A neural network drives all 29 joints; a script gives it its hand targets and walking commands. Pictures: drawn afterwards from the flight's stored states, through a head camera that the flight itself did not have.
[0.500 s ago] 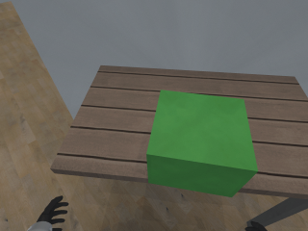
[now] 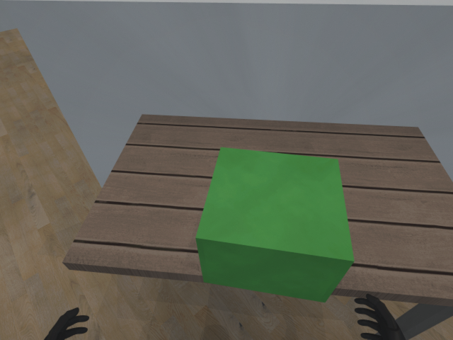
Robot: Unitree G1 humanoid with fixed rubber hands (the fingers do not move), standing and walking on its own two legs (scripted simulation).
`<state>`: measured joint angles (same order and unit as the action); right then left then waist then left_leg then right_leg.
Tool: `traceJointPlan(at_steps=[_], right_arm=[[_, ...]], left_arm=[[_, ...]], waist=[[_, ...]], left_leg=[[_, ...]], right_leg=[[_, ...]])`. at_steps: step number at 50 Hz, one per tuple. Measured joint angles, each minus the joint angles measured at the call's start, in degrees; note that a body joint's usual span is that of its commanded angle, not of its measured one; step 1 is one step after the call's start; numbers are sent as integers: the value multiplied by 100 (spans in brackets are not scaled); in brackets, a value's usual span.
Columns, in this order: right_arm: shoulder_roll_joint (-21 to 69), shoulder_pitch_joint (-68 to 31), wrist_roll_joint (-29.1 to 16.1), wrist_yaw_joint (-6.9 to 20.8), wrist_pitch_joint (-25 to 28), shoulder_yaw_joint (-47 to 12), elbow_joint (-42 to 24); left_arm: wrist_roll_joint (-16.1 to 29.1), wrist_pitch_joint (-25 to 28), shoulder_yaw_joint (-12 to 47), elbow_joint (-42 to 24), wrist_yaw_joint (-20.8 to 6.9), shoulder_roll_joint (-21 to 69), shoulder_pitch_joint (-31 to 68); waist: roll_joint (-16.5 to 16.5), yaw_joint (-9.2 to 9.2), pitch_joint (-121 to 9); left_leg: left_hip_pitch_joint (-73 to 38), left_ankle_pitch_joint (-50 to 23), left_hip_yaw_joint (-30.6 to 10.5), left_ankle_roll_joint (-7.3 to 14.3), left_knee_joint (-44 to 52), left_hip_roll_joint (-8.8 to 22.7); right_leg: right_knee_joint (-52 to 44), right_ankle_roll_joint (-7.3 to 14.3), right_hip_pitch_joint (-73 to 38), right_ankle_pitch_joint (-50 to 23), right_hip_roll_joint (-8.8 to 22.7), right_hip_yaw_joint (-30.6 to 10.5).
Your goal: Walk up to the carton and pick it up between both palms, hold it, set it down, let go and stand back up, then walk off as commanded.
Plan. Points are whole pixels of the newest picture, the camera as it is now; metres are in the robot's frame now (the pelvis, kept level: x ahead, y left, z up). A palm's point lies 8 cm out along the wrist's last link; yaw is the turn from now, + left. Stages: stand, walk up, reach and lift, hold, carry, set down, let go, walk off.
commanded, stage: reach and lift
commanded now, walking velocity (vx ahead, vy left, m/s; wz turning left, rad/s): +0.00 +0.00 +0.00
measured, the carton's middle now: (270, 221) +0.35 -0.09 +0.01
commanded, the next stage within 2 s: none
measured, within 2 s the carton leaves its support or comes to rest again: neither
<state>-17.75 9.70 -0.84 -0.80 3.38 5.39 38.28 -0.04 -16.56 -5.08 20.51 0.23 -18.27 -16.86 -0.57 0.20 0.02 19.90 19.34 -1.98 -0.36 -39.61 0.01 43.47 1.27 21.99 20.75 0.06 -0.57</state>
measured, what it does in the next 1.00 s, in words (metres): stands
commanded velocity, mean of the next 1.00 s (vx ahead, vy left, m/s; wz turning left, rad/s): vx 0.00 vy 0.00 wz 0.00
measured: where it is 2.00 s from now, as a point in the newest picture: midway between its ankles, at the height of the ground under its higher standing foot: outside the picture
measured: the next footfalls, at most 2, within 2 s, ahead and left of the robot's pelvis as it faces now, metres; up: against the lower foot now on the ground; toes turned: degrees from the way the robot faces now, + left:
none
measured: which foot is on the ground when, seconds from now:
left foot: down 0.00-1.00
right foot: down 0.00-1.00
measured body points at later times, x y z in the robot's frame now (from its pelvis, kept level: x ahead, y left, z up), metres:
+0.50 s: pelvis -0.03 +0.02 +0.01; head -0.04 +0.02 +0.46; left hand +0.16 +0.28 -0.02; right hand +0.16 -0.22 -0.01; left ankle +0.02 +0.15 -0.71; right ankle +0.02 -0.10 -0.71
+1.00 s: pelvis +0.00 +0.00 +0.01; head +0.02 +0.00 +0.46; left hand +0.22 +0.23 +0.04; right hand +0.19 -0.22 +0.04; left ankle +0.02 +0.15 -0.71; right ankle +0.03 -0.10 -0.71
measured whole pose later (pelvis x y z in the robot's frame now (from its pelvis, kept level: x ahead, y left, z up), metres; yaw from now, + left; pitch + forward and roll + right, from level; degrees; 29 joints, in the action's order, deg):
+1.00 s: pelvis +0.00 +0.00 +0.01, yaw +0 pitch +3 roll +2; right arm -13.3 25.9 -14.8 -8.6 -7.3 -0.6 -9.4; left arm 10.2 -9.2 -0.1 -3.2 -1.1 -18.3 -17.5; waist 2.0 0.2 -2.2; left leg 19.9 13.8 -2.0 -2.2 -30.6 -0.1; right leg 35.6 1.2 22.5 16.2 0.4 -0.6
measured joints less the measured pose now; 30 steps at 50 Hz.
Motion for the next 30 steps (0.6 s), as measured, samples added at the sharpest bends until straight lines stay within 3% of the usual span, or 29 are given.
traceJointPlan(at_steps=[5, 17, 24, 30], right_arm=[[197, 409, -146, -202, 5, -250, -588], [442, 911, -364, -508, -451, -672, -1918], [442, 953, -596, -509, -675, -672, -2531], [442, 956, -865, -491, -786, -615, -2957]], left_arm=[[1, 260, 4, -115, -115, 0, 65], [187, 272, 35, -351, -286, 0, 122], [477, 280, 103, -606, -242, 1, 120], [788, 337, 400, -1340, -112, 1, 68]], waist=[[0, 0, -147], [93, -1, -278], [233, -1, -277], [257, -1, -275]], left_leg=[[0, -74, 0, 0, 68, -1], [2, -349, 1, 0, 339, 2], [2, -507, 0, -39, 506, -9], [1, -598, 0, -63, 654, -17]], right_leg=[[-20, 21, 24, -56, 0, 0], [-435, -8, -41, -417, 4, -2], [-657, -19, -79, -477, 23, -2], [-787, -19, -71, -579, 35, -2]])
